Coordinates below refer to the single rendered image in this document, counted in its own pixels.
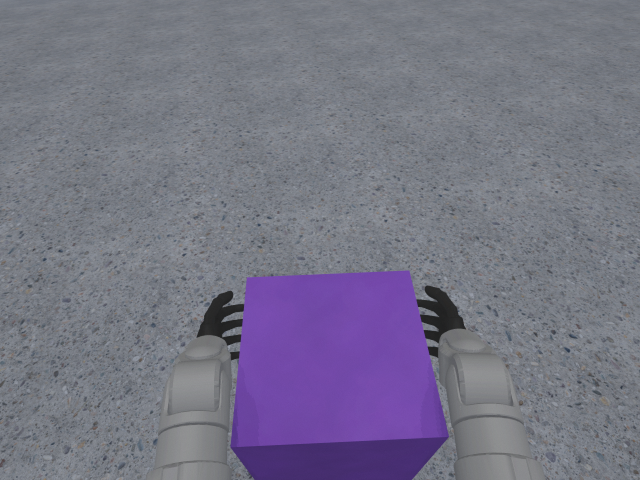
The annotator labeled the robot right hand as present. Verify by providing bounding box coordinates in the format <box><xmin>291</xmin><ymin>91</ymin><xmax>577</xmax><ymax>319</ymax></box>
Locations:
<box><xmin>416</xmin><ymin>286</ymin><xmax>466</xmax><ymax>358</ymax></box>

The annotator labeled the carton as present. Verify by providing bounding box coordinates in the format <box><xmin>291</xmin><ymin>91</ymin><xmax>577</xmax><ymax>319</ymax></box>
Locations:
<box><xmin>230</xmin><ymin>270</ymin><xmax>449</xmax><ymax>480</ymax></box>

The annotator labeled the robot right forearm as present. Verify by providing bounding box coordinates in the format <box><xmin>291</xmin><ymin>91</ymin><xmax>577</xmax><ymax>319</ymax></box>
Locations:
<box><xmin>438</xmin><ymin>329</ymin><xmax>546</xmax><ymax>480</ymax></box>

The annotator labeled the robot left forearm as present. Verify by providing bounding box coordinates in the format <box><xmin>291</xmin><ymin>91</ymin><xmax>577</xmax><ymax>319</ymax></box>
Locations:
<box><xmin>146</xmin><ymin>335</ymin><xmax>232</xmax><ymax>480</ymax></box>

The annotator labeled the robot left hand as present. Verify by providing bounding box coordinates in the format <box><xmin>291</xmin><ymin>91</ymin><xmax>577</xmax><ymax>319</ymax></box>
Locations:
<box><xmin>197</xmin><ymin>291</ymin><xmax>244</xmax><ymax>360</ymax></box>

